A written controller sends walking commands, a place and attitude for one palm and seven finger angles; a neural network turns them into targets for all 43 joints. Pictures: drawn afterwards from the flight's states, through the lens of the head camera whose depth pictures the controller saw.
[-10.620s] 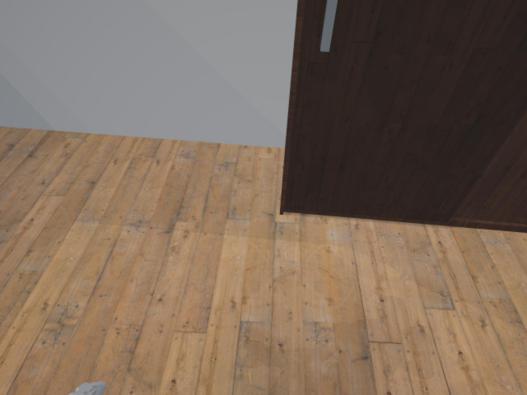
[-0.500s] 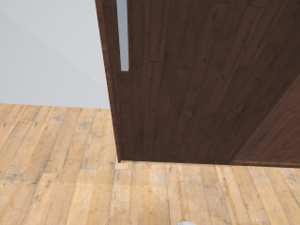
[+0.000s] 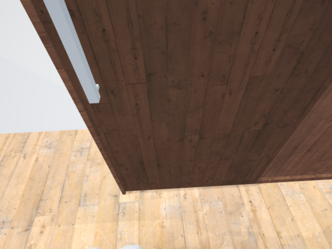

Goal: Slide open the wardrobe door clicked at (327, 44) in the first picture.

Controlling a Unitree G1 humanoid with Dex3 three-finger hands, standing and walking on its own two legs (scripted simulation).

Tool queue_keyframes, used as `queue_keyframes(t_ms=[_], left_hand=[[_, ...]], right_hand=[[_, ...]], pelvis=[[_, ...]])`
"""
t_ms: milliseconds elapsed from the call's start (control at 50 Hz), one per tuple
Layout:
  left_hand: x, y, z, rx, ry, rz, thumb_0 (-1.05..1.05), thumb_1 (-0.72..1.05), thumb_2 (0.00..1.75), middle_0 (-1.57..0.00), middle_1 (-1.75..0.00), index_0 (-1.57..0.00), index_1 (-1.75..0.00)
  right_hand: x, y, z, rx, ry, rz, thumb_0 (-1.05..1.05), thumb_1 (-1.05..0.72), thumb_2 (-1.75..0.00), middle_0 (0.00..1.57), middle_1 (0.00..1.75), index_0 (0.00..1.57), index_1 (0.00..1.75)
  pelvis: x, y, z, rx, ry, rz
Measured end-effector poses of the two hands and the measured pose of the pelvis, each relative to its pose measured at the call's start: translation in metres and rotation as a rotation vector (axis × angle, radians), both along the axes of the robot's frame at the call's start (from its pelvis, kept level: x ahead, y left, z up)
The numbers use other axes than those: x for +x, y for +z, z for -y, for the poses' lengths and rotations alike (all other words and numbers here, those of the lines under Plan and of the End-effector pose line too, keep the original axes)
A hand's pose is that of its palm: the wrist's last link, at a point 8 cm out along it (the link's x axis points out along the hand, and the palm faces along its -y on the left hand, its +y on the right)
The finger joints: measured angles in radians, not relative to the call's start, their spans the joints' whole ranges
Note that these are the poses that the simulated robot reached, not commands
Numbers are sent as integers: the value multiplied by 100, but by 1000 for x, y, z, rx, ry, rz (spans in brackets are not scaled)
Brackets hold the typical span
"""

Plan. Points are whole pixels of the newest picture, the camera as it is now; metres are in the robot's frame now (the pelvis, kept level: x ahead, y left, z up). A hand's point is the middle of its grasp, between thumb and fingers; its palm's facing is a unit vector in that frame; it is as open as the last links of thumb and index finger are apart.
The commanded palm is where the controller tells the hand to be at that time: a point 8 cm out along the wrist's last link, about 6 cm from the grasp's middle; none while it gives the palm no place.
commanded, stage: come to a stop and stand still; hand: left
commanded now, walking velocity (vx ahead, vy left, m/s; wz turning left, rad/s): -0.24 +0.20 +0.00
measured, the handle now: (75, 40) +0.50 +0.23 +0.25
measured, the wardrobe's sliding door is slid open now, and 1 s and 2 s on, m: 0.00 0.00 0.00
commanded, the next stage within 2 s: none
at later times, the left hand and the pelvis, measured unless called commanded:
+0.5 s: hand out of the picture -0.02 +0.25 -0.18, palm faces +0.07 -0.98 -0.17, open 7.4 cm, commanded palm none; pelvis -0.02 +0.05 +0.01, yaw +0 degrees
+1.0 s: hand out of the picture -0.05 +0.15 -0.17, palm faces +0.03 -0.98 -0.20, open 7.3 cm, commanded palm none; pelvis -0.06 -0.03 +0.00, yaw +0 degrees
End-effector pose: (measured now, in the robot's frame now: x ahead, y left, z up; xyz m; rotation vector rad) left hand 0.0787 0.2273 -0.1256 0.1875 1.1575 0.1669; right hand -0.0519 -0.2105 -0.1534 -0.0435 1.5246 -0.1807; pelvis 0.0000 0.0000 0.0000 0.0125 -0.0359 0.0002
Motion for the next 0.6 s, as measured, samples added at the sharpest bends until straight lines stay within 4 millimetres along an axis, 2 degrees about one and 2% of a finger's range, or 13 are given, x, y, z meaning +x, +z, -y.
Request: queue_keyframes(t_ms=[140, 200, 260, 320, 420, 520, 600], left_hand=[[-19, -4, -19, 9, 35, -71, -2, 93, 90, -20, -30, -20, -30], [-31, -10, -31, -4, 56, -85, -1, 92, 90, -20, -30, -20, -30], [-44, -24, -46, -27, 74, -96, 0, 91, 90, -20, -30, -20, -30], [-58, -32, -58, -49, 90, -122, 0, 91, 90, -20, -30, -20, -30], [-84, -25, -66, -72, 98, -180, 0, 91, 90, -20, -30, -20, -30], [-110, -21, -67, -71, 82, -249, 0, 91, 90, -20, -30, -20, -30], [-118, -18, -59, -59, 52, -283, 0, 91, 90, -20, -29, -19, -30]], right_hand=[[79, 3, 3, -36, 68, 159, 1, -91, -90, 19, 30, 19, 30], [103, 9, -3, -63, 100, 223, 1, -91, -90, 19, 30, 19, 30], [117, 14, -13, -96, 124, 289, 1, -91, -90, 19, 30, 19, 30], [117, 23, -28, -112, 140, 320, 0, -91, -90, 19, 30, 19, 30], [108, 39, -39, -139, 144, 323, 0, -93, -90, 20, 30, 20, 30], [90, 44, -34, -146, 116, 307, 0, -93, -90, 20, 30, 20, 30], [62, 40, -21, -144, 76, 269, 0, -92, -90, 20, 30, 20, 30]], pelvis=[[1, 0, -13, 0, 4, -12], [-3, -2, -24, -5, 8, -13], [-8, -8, -39, -20, 14, -11], [-12, -8, -48, -13, 8, 4], [-17, 6, -55, -34, 7, -3], [-25, 11, -53, -37, -12, -20], [-33, 11, -44, -38, -24, -23]])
